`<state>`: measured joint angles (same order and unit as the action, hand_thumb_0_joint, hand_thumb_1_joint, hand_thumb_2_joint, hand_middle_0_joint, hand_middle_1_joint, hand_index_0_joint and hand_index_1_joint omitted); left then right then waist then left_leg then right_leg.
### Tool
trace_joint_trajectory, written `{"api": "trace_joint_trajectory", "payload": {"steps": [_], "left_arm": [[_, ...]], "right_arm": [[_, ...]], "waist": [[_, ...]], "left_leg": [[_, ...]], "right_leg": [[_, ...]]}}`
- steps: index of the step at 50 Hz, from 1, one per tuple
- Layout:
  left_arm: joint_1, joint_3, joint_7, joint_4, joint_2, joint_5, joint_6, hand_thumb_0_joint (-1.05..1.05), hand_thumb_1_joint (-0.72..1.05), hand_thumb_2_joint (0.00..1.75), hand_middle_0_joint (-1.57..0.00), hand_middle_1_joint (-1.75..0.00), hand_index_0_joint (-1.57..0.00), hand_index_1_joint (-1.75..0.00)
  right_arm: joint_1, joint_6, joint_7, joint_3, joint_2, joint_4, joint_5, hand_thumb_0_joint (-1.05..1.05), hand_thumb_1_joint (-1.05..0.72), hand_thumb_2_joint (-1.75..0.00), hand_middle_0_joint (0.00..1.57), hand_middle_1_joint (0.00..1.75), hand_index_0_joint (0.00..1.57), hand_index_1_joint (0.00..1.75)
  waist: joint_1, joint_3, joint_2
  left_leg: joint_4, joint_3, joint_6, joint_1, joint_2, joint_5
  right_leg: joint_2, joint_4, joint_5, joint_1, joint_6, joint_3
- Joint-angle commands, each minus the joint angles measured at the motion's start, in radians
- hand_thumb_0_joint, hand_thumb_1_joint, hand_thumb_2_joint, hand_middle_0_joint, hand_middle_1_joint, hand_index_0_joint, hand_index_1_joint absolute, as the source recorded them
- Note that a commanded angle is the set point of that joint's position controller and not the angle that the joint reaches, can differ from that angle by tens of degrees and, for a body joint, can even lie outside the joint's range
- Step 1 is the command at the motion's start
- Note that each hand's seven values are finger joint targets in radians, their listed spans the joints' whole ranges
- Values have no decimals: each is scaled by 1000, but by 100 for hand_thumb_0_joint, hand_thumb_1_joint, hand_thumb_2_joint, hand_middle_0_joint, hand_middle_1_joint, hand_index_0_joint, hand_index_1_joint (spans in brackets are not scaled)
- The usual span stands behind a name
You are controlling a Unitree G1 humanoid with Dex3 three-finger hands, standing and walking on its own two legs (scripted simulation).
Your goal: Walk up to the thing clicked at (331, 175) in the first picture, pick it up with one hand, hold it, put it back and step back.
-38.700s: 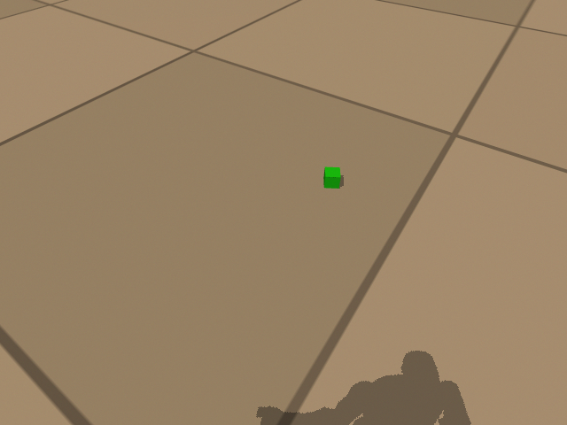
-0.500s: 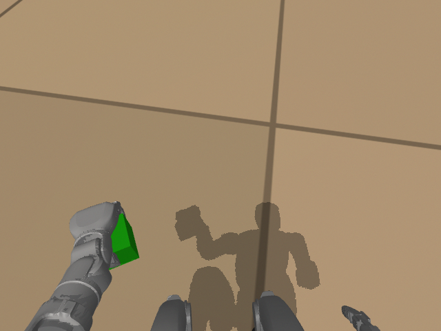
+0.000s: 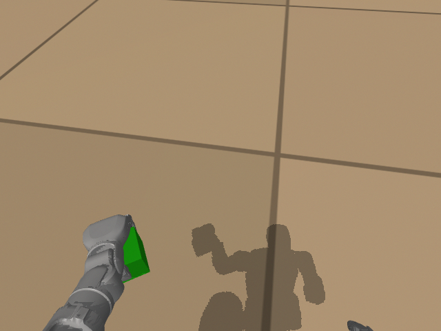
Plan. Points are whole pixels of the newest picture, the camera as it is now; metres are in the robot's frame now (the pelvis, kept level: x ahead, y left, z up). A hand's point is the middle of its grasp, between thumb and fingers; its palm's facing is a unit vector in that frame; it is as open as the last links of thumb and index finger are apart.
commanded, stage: hold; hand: left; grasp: from above
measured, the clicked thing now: (124, 256) +0.32 +0.22 -0.11
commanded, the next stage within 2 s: crouch in 1.96 s
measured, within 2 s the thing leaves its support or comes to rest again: neither
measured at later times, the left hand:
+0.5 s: hand (113, 243) +0.32 +0.21 -0.03, palm faces -0.40 -0.16 -0.90, open 10.9 cm
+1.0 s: hand (110, 250) +0.29 +0.21 -0.01, palm faces -0.41 -0.15 -0.90, open 10.9 cm
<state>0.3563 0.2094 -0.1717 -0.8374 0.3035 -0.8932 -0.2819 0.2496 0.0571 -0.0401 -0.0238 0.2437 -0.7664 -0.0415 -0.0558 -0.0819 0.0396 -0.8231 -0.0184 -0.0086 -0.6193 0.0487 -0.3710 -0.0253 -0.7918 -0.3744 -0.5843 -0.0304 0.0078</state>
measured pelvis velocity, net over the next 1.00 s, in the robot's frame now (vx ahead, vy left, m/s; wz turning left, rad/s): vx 0.00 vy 0.00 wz -0.01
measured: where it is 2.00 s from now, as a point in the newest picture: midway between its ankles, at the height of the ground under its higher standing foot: outside the picture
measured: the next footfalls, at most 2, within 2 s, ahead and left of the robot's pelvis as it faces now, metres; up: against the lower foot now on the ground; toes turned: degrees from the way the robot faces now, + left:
none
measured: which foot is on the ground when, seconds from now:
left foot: down 0.00-1.00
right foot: down 0.00-1.00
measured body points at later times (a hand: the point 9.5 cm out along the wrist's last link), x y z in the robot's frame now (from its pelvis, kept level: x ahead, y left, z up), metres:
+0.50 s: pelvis +0.01 +0.00 +0.02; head +0.02 -0.02 +0.47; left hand +0.33 +0.22 +0.02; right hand +0.13 -0.26 -0.10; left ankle +0.02 +0.12 -0.70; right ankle +0.01 -0.14 -0.70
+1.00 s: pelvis +0.00 +0.00 +0.03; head +0.01 -0.03 +0.48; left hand +0.31 +0.21 +0.04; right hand +0.15 -0.25 -0.08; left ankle +0.02 +0.12 -0.70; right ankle +0.01 -0.14 -0.70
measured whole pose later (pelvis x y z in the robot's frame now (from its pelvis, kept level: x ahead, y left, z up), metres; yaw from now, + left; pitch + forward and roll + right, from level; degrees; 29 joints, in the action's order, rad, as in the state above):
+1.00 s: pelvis +0.00 +0.00 +0.03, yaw -1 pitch +2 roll +0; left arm 0.24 0.26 0.04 -0.54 0.33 -0.93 -0.31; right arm 0.20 0.01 -0.03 0.00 0.25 -0.68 -0.06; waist 0.01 -0.03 0.05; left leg -0.57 -0.05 -0.01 -0.34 0.04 -0.26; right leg -0.03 -0.57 -0.28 -0.33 -0.03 -0.01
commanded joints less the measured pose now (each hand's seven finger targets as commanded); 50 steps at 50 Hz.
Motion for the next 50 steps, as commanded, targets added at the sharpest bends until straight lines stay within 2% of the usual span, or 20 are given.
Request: {"api": "trace_joint_trajectory", "payload": {"steps": [1,3,4,7,13,15,17,18,19,21,24,31,34,35,36,38,40,43,47,50], "left_arm": [[291,-48,-21,197,179,-30,11,0,56,97,-106,-59,-100,-66],[284,-59,-16,207,195,-34,6,0,57,98,-105,-61,-100,-67],[276,-45,-11,200,174,-38,4,0,53,96,-103,-61,-98,-67],[308,-54,-7,217,188,-43,-2,0,53,92,-101,-62,-97,-67],[292,-33,28,237,168,-30,-21,0,53,92,-101,-63,-97,-68],[278,-22,40,254,161,-33,-22,0,52,94,-102,-61,-96,-67],[296,-32,51,289,180,-35,-23,0,53,94,-101,-64,-97,-69],[282,-28,57,280,172,-35,-23,0,54,92,-101,-63,-97,-68],[266,-25,65,292,172,-35,-25,0,53,93,-102,-61,-97,-66],[277,-33,74,316,192,-41,-26,0,54,88,-102,-60,-97,-65],[267,-26,85,336,182,-43,-30,0,53,89,-103,-59,-99,-64],[250,-32,122,384,196,-51,-31,0,55,90,-104,-60,-99,-65],[244,-17,136,407,174,-48,-34,0,56,87,-105,-59,-100,-64],[234,-28,137,406,190,-45,-34,0,56,88,-104,-60,-100,-64],[253,-33,138,429,199,-45,-33,0,57,89,-104,-62,-100,-66],[221,-19,147,425,189,-55,-38,0,57,91,-105,-60,-100,-66],[238,-35,153,442,210,-54,-35,0,58,89,-105,-60,-101,-65],[225,-31,166,459,207,-54,-34,0,57,92,-104,-63,-99,-68],[213,-39,180,499,220,-58,-25,0,58,91,-104,-62,-99,-67],[204,-40,186,500,220,-65,-25,0,58,93,-105,-62,-100,-67]], "right_arm": [[-8,41,-6,-43,140,107,1,0,-89,-90,20,30,20,30],[-16,37,-3,-45,143,112,-1,0,-88,-90,20,30,20,30],[-18,35,-1,-44,141,115,0,0,-89,-90,20,30,20,30],[-22,32,4,-48,143,113,-1,0,-89,-90,20,30,20,30],[-39,31,12,-47,143,130,-4,0,-89,-90,20,30,20,30],[-51,29,13,-45,145,144,-4,0,-89,-90,20,30,20,30],[-59,28,13,-43,141,150,-6,0,-89,-90,20,30,20,30],[-57,27,14,-40,142,155,-5,0,-89,-90,20,30,20,30],[-63,26,13,-38,141,160,-7,0,-89,-90,20,30,20,30],[-66,23,13,-37,143,168,-7,0,-89,-90,20,30,20,30],[-74,17,14,-32,136,178,-8,0,-90,-90,20,30,20,30],[-100,14,11,-28,131,197,-11,0,-89,-90,20,30,20,30],[-108,12,12,-26,131,208,-13,0,-90,-90,20,30,20,30],[-114,11,11,-26,131,211,-13,0,-89,-90,20,30,20,30],[-118,11,11,-25,132,215,-13,0,-89,-90,20,30,20,30],[-126,9,11,-20,129,223,-15,0,-90,-90,20,30,20,30],[-132,7,9,-21,127,226,-16,0,-90,-90,20,30,20,30],[-142,7,7,-16,125,231,-17,0,-89,-90,20,30,20,30],[-150,7,3,-16,124,238,-18,0,-89,-90,20,30,20,30],[-154,4,1,-14,122,239,-21,0,-90,-90,20,30,20,30]], "waist": [[-1,-289,-22],[15,-286,15],[4,-264,9],[14,-280,14],[22,-268,-29],[21,-237,-47],[30,-249,-36],[22,-233,-38],[31,-231,-29],[34,-244,-20],[34,-236,-37],[52,-211,-36],[44,-199,-40],[53,-189,-41],[48,-186,-33],[50,-180,-43],[56,-177,-29],[55,-171,-39],[62,-180,-29],[65,-187,-29]], "left_leg": [[141,6,8,232,-53,258],[163,2,-1,263,-51,278],[173,5,-1,268,-47,279],[187,6,-2,289,-46,312],[203,-4,5,306,-51,343],[215,-8,11,309,-55,313],[226,-9,10,316,-56,302],[233,-7,11,314,-55,293],[243,-9,10,327,-54,299],[250,-6,8,343,-49,321],[254,-10,15,348,-53,335],[285,-13,15,360,-54,292],[299,-17,17,372,-53,275],[307,-16,15,375,-53,270],[308,-18,17,373,-55,254],[316,-22,20,379,-56,244],[324,-23,19,381,-58,231],[332,-22,20,384,-57,215],[343,-20,18,403,-55,222],[340,-23,20,414,-56,266]], "right_leg": [[50,144,256,154,27,-3],[53,148,257,161,33,4],[56,153,255,149,35,7],[57,161,281,175,37,6],[53,187,330,237,28,-4],[51,210,308,237,24,-3],[51,217,299,245,25,-5],[51,220,286,243,27,-6],[51,222,286,251,29,-1],[56,220,297,260,33,3],[51,234,326,277,26,-1],[50,264,277,288,27,-5],[50,275,261,283,28,-7],[51,281,249,288,28,-1],[49,287,237,279,28,-4],[46,293,228,287,27,-5],[46,303,211,286,28,-5],[46,312,194,286,26,-8],[48,314,192,301,30,-8],[48,311,238,304,27,-8]]}}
